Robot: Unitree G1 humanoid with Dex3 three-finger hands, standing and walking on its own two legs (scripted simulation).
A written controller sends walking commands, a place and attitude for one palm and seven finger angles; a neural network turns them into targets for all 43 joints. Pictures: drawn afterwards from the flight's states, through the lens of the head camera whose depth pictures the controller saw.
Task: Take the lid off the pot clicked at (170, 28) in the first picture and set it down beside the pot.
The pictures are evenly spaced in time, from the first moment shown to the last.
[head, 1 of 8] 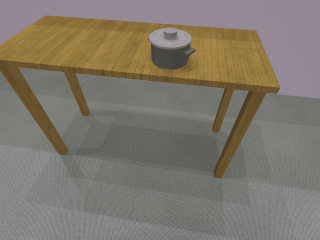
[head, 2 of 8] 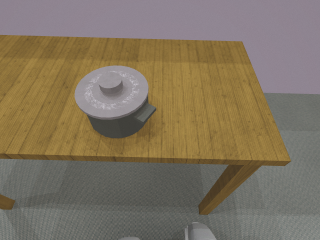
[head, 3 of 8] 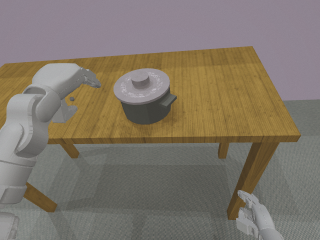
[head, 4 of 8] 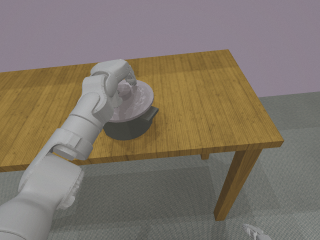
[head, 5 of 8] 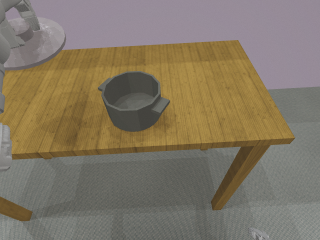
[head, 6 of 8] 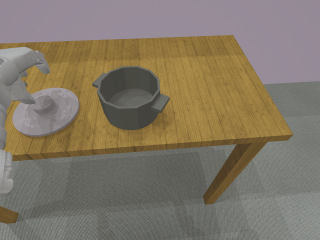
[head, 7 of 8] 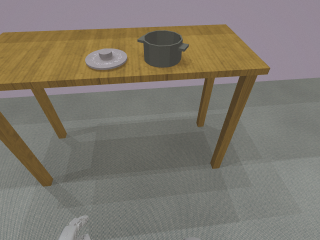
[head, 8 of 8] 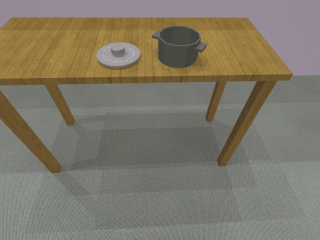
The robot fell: no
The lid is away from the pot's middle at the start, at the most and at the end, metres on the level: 0.00 0.25 0.24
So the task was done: yes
